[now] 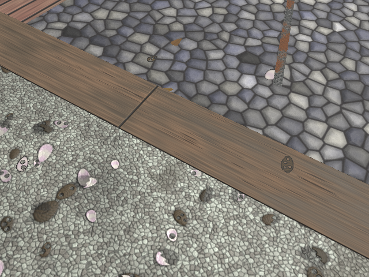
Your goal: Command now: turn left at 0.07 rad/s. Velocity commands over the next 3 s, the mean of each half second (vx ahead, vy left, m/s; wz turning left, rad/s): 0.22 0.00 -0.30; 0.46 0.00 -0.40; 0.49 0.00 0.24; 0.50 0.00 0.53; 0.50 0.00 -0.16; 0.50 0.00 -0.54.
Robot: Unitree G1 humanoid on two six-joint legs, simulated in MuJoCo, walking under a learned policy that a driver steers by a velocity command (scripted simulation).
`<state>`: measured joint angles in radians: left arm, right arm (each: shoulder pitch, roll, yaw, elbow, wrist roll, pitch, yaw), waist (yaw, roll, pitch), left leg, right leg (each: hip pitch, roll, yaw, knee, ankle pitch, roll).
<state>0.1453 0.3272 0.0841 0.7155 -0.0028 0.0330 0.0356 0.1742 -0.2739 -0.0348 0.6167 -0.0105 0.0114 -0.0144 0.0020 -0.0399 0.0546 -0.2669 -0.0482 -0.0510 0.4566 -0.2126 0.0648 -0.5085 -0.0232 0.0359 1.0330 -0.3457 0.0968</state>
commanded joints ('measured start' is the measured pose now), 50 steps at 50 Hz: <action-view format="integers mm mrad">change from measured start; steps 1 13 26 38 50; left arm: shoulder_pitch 0 190 270 173 -116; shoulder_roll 12 56 145 73 -4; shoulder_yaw -11 -6 25 3 -46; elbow -42 29 -15 -85 -156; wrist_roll -2 -28 -23 -24 -14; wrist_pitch -9 -66 -71 -82 -108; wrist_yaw -9 -33 0 -19 -69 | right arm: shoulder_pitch -39 -80 -264 66 154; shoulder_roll -78 -125 -64 -110 -191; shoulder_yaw -14 -40 -25 -54 -67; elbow -45 -5 -85 23 141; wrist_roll -13 24 21 -3 37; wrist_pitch -19 -38 -131 -116 -114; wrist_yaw -7 -3 69 35 27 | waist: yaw -8 51 74 -29 -74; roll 171 85 -96 104 87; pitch -152 -28 25 -60 20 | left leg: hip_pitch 119 -81 -230 194 156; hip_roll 215 219 4 317 271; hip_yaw -136 -136 67 -334 -4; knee -119 -52 151 -239 -333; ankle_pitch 291 -310 136 -121 187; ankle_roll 135 91 -115 117 137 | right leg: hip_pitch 109 399 340 -169 -82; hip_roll -47 -29 -128 -68 -66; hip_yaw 16 -1 250 107 -21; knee -200 -602 -836 217 -380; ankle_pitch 38 -21 208 20 338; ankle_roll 5 -229 -289 -118 -98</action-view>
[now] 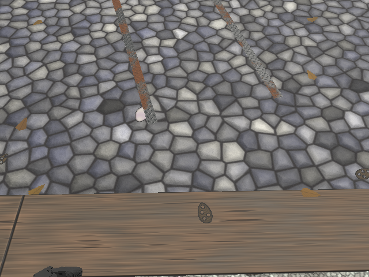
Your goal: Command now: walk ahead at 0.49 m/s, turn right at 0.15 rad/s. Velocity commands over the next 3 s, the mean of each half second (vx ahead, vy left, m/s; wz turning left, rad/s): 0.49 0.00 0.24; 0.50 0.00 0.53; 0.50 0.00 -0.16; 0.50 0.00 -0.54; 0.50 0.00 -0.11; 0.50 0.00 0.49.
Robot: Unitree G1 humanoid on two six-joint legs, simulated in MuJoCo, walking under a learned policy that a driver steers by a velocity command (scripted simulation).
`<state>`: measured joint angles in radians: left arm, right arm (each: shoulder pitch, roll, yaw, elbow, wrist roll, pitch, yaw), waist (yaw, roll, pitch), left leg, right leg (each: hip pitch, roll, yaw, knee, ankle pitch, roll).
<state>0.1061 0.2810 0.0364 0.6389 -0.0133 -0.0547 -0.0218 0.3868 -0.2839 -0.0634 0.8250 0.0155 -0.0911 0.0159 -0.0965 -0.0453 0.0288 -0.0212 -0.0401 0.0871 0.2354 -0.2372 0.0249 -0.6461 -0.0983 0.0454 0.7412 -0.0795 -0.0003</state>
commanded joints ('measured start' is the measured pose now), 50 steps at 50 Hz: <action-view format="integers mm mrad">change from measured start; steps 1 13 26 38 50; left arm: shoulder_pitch -100 283 321 89 63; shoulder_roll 48 14 93 78 82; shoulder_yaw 3 -19 -11 -30 -47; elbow -89 89 194 92 38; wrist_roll -7 66 106 116 97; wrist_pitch -22 -54 -71 -75 -44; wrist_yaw -15 22 -4 -9 -1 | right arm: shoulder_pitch -37 -100 -337 83 -78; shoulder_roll -188 -22 -7 -69 -132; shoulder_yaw -40 56 52 0 -3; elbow -54 -58 -127 51 -64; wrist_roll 15 -97 -74 -48 -82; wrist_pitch -6 -49 17 -44 -49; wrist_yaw -3 47 88 20 68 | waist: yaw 20 139 120 -14 92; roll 95 -49 -9 117 70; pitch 50 -61 39 -80 -28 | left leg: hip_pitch -63 -729 -659 38 -419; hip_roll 277 138 106 228 106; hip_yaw -143 -191 -94 -586 -423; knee -104 1044 428 74 212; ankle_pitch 220 -20 358 103 140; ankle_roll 171 81 53 321 209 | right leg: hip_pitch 60 605 651 -136 347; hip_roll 15 -227 -195 18 54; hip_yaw -31 258 -209 89 -31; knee -118 -507 -598 550 -14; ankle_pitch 72 -93 286 -326 85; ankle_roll -9 -250 -192 -24 26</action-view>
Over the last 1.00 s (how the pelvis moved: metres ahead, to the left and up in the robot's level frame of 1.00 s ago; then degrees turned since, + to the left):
0.35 -0.06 0.00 -26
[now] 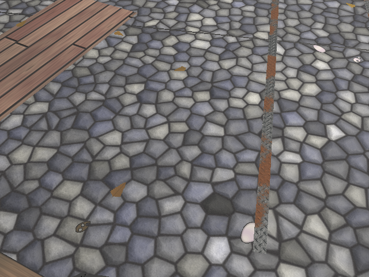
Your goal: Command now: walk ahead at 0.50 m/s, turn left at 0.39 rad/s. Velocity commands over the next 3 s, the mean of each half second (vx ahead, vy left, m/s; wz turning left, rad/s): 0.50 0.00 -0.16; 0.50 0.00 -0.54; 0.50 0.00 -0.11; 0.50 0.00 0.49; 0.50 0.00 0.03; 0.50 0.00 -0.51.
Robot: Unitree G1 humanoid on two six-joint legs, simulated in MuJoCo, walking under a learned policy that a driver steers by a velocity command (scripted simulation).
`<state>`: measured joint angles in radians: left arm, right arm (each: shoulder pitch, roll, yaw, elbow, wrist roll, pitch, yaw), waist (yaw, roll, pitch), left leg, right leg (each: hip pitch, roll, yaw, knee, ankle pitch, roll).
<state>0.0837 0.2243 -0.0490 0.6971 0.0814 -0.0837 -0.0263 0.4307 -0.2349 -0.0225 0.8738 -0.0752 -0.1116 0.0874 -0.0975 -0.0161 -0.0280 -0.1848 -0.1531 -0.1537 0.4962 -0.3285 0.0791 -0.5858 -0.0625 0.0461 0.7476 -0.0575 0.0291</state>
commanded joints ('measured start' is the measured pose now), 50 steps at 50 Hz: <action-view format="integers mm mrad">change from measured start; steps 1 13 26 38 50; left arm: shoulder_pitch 177 311 105 219 127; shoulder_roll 149 191 67 111 197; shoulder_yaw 67 131 77 144 158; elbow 4 113 28 6 -31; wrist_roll -67 -80 33 -88 -100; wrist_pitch -15 8 -44 67 14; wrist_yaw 21 14 -14 -47 44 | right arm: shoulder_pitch -50 -319 -4 -196 -326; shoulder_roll -193 -38 42 -126 -78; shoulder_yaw -64 -2 62 -75 -43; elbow -69 -237 -149 -96 -262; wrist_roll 99 43 25 122 41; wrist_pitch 20 91 -8 -8 18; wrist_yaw -54 -48 -116 -113 -122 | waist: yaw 124 91 19 206 95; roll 74 -111 86 -3 9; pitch -37 40 52 24 -16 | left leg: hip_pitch -153 -303 259 -63 -389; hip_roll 228 159 462 343 238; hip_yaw -172 158 -210 239 78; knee -22 277 -139 492 332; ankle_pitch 436 63 -22 353 280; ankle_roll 109 -83 153 -4 -171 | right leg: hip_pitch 368 341 -352 366 165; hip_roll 71 -65 -22 25 -9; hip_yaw -81 190 99 -75 265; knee -100 -515 304 -347 -433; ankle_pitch -45 149 -123 344 128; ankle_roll -13 -250 -134 -161 -305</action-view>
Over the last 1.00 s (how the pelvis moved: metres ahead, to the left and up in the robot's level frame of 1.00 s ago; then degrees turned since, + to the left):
0.59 0.07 -0.01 27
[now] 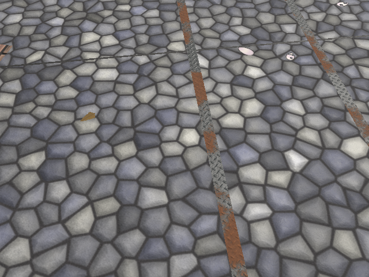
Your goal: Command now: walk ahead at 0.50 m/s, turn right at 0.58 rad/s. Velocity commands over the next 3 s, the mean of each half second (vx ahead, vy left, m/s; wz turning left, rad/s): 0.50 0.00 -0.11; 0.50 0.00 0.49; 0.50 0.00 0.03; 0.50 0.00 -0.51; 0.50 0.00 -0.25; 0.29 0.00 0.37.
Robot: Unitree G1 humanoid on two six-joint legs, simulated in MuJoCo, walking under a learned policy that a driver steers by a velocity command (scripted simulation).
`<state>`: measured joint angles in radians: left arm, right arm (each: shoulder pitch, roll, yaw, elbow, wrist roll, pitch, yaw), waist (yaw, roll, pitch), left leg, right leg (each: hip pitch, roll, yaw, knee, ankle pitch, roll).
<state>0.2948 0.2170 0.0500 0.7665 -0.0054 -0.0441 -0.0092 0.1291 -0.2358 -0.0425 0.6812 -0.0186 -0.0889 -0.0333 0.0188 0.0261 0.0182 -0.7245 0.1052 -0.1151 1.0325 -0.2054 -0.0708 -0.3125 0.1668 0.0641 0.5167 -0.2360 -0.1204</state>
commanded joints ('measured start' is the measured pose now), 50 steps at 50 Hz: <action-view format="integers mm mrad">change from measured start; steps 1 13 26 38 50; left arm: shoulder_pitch -56 10 -301 -80 -9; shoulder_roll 200 168 97 105 224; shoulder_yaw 61 42 20 36 68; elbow -89 -100 -164 -81 26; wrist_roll -19 -22 -8 16 -13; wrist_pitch -17 -29 -64 -62 -52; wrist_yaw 34 11 1 6 17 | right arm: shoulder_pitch -64 273 225 155 -119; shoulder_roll -57 -168 -183 -128 -78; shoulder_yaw -17 -73 -74 -61 -25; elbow -75 4 35 -30 -136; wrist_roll -8 33 53 43 44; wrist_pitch -8 -25 27 37 46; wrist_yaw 6 39 15 24 83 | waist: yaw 4 -117 -82 14 56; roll -44 160 80 -132 -82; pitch -75 -163 -44 -7 54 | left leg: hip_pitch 205 928 470 -76 46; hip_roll -55 242 34 -20 -21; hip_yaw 58 -645 -238 -20 109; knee -292 -761 -784 123 -352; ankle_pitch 231 -433 48 -97 222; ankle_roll -21 374 292 97 106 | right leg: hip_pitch -106 -562 -118 302 300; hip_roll -215 -125 -146 -433 -427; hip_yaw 224 93 -2 231 -144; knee -194 749 29 -304 -347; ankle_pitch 287 -275 179 66 336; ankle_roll -139 85 159 -50 -19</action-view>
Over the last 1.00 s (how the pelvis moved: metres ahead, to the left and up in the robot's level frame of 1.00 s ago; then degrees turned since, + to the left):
0.53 -0.08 -0.11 -25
